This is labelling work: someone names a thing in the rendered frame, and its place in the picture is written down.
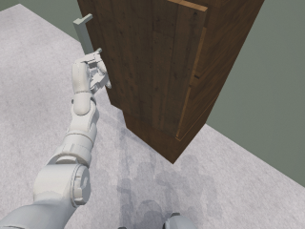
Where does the cupboard door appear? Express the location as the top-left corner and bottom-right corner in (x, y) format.
(77, 0), (208, 138)

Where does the right robot thigh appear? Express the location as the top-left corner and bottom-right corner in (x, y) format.
(165, 215), (198, 229)

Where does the robot left hand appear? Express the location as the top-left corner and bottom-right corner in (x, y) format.
(71, 52), (112, 95)

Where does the right robot shin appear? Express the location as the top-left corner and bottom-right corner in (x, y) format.
(170, 212), (180, 218)

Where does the handle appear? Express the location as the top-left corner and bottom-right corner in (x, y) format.
(72, 13), (102, 55)

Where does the robot left forearm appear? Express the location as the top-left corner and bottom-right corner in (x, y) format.
(32, 92), (100, 201)

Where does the robot left upper arm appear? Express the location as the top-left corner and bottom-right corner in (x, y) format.
(0, 163), (92, 229)

